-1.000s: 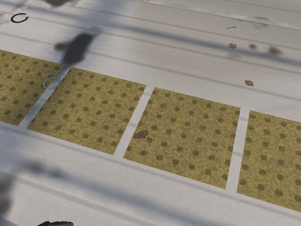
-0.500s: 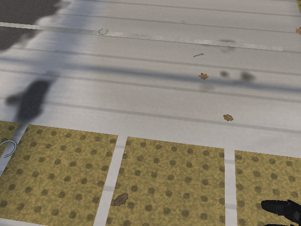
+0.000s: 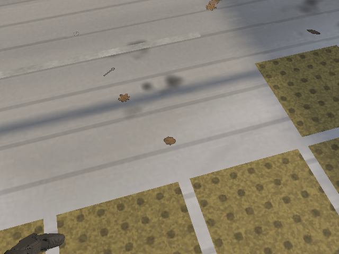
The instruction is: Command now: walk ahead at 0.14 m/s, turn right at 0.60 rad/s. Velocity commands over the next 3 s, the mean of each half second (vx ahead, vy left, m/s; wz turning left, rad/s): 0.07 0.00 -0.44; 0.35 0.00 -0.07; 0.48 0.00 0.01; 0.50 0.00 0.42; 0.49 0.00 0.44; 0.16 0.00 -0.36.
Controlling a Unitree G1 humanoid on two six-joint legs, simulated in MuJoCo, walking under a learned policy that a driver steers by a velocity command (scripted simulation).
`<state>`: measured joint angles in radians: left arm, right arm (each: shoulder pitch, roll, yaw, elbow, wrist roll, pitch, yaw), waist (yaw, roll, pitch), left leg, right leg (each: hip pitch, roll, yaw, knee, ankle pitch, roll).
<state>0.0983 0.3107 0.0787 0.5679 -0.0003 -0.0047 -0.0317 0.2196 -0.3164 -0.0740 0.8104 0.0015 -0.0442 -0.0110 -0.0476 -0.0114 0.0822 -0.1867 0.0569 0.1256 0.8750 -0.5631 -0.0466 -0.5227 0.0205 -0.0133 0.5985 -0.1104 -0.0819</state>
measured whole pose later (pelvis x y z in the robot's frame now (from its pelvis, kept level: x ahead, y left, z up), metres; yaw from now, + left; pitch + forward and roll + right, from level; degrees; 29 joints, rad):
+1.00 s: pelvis +0.21 -0.02 +0.03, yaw -13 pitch +2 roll +0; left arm 0.42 0.26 0.04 0.78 -0.01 -0.05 0.00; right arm 0.16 -0.31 -0.05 0.73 0.01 -0.08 0.04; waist 0.07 0.05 0.00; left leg -0.64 0.09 0.00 0.78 -0.10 -0.02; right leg 0.00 0.03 0.01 0.24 -0.28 -0.03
